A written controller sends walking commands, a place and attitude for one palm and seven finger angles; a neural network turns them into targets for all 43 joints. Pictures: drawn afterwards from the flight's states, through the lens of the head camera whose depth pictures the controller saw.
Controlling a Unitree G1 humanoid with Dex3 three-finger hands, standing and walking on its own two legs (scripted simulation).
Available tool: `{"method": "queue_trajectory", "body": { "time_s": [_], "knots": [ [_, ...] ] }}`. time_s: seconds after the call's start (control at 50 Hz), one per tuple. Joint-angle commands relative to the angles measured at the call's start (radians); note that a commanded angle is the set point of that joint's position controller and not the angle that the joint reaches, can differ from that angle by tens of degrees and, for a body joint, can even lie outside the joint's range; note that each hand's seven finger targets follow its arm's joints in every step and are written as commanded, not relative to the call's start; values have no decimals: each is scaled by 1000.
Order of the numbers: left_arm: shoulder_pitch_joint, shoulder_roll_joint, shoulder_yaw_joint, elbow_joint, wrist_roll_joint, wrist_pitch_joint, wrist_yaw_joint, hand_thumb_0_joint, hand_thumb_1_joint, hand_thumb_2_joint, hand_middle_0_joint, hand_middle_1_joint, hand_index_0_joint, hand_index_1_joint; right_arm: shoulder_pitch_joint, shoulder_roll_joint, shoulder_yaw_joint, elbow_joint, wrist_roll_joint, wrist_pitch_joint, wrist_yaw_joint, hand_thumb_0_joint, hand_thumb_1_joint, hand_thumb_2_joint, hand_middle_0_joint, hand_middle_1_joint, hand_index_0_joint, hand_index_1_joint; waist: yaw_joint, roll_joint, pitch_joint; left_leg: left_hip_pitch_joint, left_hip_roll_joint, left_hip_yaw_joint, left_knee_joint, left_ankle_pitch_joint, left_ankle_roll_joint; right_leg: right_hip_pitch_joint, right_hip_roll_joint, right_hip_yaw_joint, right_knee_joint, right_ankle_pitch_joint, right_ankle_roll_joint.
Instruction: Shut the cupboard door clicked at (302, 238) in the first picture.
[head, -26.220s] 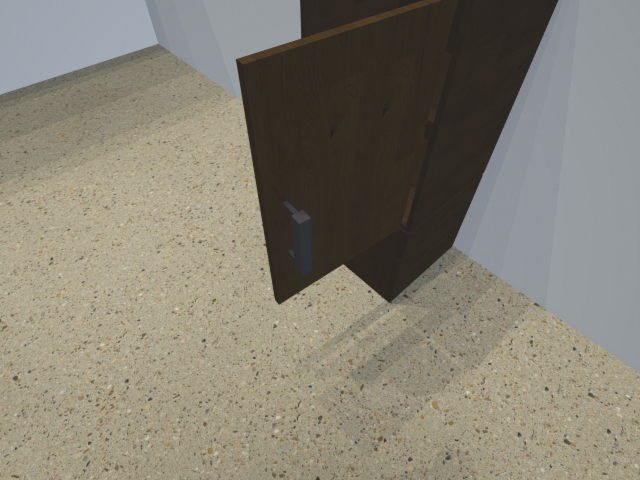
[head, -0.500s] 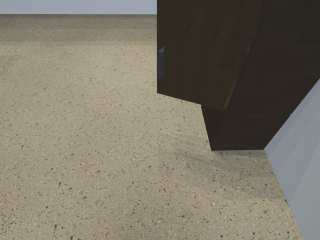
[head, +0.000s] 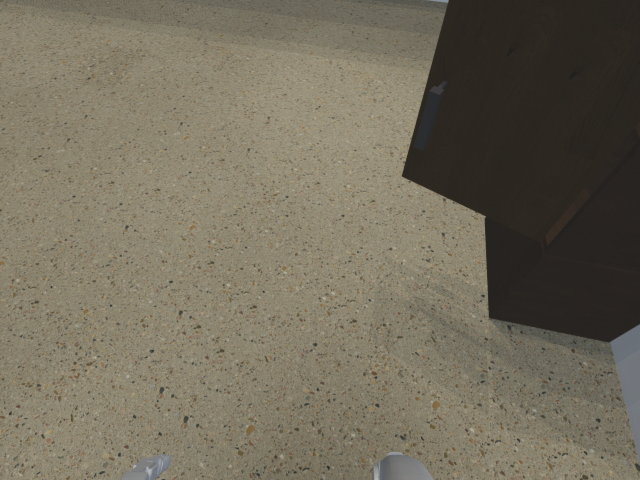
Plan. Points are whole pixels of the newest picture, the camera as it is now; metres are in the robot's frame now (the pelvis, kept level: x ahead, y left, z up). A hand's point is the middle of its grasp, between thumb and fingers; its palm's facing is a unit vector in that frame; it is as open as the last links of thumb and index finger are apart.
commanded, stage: walk to a spot facing it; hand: left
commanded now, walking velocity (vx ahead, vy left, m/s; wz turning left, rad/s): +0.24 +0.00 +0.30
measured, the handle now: (431, 115) +0.89 -0.25 -0.10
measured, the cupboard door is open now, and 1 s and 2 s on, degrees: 68 68 68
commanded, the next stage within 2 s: turn to face it in 0.08 s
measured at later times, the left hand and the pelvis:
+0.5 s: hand out of the picture +0.07 +0.13 -0.18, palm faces +0.12 -0.98 -0.17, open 7.3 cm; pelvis +0.12 -0.04 -0.01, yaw +1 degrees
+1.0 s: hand (227, 368) +0.30 +0.16 -0.17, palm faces -0.21 -0.94 -0.28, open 7.4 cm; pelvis +0.16 -0.04 -0.01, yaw -15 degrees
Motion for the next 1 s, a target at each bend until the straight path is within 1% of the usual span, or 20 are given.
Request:
{"method": "queue_trajectory", "body": {
  "time_s": [0.0, 0.12, 0.14, 0.16, 0.18, 0.22, 0.26, 0.3, 0.36, 0.42, 0.48, 0.52, 0.64, 0.66, 0.68, 0.7, 0.74, 0.8, 0.94, 0.98],
  "knots": [
    [-7, 45, 11, -77, 2, -16, 0, 0, 900, 900, -200, -300, -200, -300, 50, -172, -51, -41, -3, -19, -9, 0, -900, -900, 200, 300, 200, 300, -2, 99, -64, 109, 239, -321, -258, -266, 110, -28, 20, -27, -137, 20, 9],
    [86, 66, 18, -49, 0, -27, 0, 0, 900, 900, -200, -300, -200, -300, -15, -169, -59, -54, 4, -7, -2, 0, -900, -900, 200, 300, 200, 300, 59, 88, -54, -70, 179, -285, -120, -248, 67, 338, 81, -62, -485, 92, 2],
    [150, 105, 32, -29, 2, -36, 7, 0, 900, 900, -200, -300, -200, -300, -35, -140, -54, -63, 11, -9, 2, 0, -900, -900, 200, 300, 200, 300, 94, -4, -57, -209, 117, -236, -4, -272, 33, 503, 21, 13, -590, 47, -16],
    [227, 191, 47, -14, 12, -48, 21, 0, 900, 900, -200, -300, -200, -300, -26, -76, -40, -82, 22, -14, 6, 0, -900, -900, 200, 300, 200, 300, 124, -232, -90, -389, 1, -83, 249, -338, -30, 649, -223, 316, -729, -123, -98],
    [264, 211, 48, -3, 3, -40, 27, 0, 900, 900, -200, -300, -200, -300, -46, -77, -42, -102, 7, -13, 6, 0, -900, -900, 200, 300, 200, 300, 126, -254, -71, -397, -5, -14, 470, -424, -58, 562, -387, 489, -826, -198, -196],
    [164, 120, 23, 6, -4, -51, 36, 0, 900, 900, -200, -300, -200, -300, -31, -74, -41, -63, -1, -2, 4, 0, -900, -900, 200, 300, 200, 300, 57, -209, -8, -354, 76, -57, 608, -279, -67, 402, -311, 438, -816, -136, -232],
    [124, 44, -1, 26, -5, -56, 41, 0, 900, 900, -200, -300, -200, -300, -21, -36, -26, -30, 2, -3, 6, 0, -900, -900, 200, 300, 200, 300, 26, -148, -15, -240, 109, -19, 511, -209, -83, 361, -221, 232, -746, 269, -222],
    [143, 48, -7, 56, -4, -61, 39, 0, 900, 900, -200, -300, -200, -300, -26, -2, -8, -16, 9, -5, 3, 0, -900, -900, 200, 300, 200, 300, 25, -163, -61, -126, 91, 52, 311, -210, -101, 408, -156, 122, -654, 702, -207],
    [187, 74, -1, 102, -11, -51, 42, 0, 900, 900, -200, -300, -200, -300, -66, -7, -1, -14, 16, -7, -6, 0, -900, -900, 200, 300, 200, 300, 45, -185, -95, -10, 55, 89, 138, -91, -109, 442, -106, 141, -581, 871, -178],
    [175, 67, 7, 99, -20, -30, 43, 0, 900, 900, -200, -300, -200, -300, -47, -60, -8, -1, 18, -15, -20, 0, -900, -900, 200, 300, 200, 300, 21, -123, -117, 209, 118, 59, -33, 192, -95, 300, -54, 138, -515, 699, -108],
    [170, 17, 5, 70, -18, -10, 32, 0, 900, 900, -200, -300, -200, -300, -1, -182, -40, 4, 11, -10, -42, 0, -900, -900, 200, 300, 200, 300, -7, 189, -121, 370, 417, -122, -27, 586, 52, 61, 95, 0, -312, -64, -34],
    [107, 28, 16, 43, -18, 10, 23, 0, 900, 900, -200, -300, -200, -300, 14, -174, -41, 3, 0, -1, -49, 0, -900, -900, 200, 300, 200, 300, -24, 257, -101, 353, 469, -130, -62, 705, 114, -1, 63, -4, -61, -280, -24],
    [213, 27, 40, 44, -7, 16, -4, 0, 900, 900, -200, -300, -200, -300, -167, -174, -61, -67, 9, 19, -41, 0, -900, -900, 200, 300, 200, 300, 83, 110, -92, 124, 337, 105, 94, 296, -14, 285, 77, -93, -434, 138, -37],
    [247, 77, 50, 44, -3, 9, 1, 0, 900, 900, -200, -300, -200, -300, -173, -154, -62, -82, 14, 22, -34, 0, -900, -900, 200, 300, 200, 300, 102, -41, -87, 26, 263, 142, 214, 99, -63, 364, 15, 29, -554, 336, -64],
    [250, 178, 66, 42, 9, 2, 12, 0, 900, 900, -200, -300, -200, -300, -187, -85, -54, -114, 23, 25, -26, 0, -900, -900, 200, 300, 200, 300, 115, -316, -74, -182, 112, 209, 411, -309, -127, 443, -221, 361, -654, 548, -171],
    [272, 209, 67, 35, -4, 4, 18, 0, 900, 900, -200, -300, -200, -300, -219, -89, -48, -130, 21, 39, -26, 0, -900, -900, 200, 300, 200, 300, 144, -260, -66, -206, 91, 79, 596, -442, -127, 395, -295, 448, -694, 539, -266],
    [169, 169, 63, 8, -2, 7, 38, 0, 900, 900, -200, -300, -200, -300, -240, -95, -48, -137, 18, 37, -28, 0, -900, -900, 200, 300, 200, 300, 103, -239, -43, -312, 124, -22, 706, -346, -127, 413, -232, 424, -651, 527, -289],
    [107, 160, 59, -26, -1, 3, 46, 0, 900, 900, -200, -300, -200, -300, -201, -74, -35, -124, 16, 28, -19, 0, -900, -900, 200, 300, 200, 300, 79, -124, -147, -241, 124, -2, 565, -293, -141, 473, -172, 300, -570, 646, -260],
    [17, 203, 59, -68, -7, 18, 32, 0, 900, 900, -200, -300, -200, -300, -105, -95, -27, -135, 24, 23, -21, 0, -900, -900, 200, 300, 200, 300, 32, -147, -130, -12, 83, 30, 152, -134, -137, 330, -102, 320, -534, 551, -197],
    [-4, 159, 46, -93, -18, 26, 24, 0, 900, 900, -200, -300, -200, -300, -31, -168, -35, -120, 14, 4, -24, 0, -900, -900, 200, 300, 200, 300, 4, 32, -146, 212, 205, -96, -108, 22, -90, 127, 20, 238, -414, 295, -102]
  ]
}}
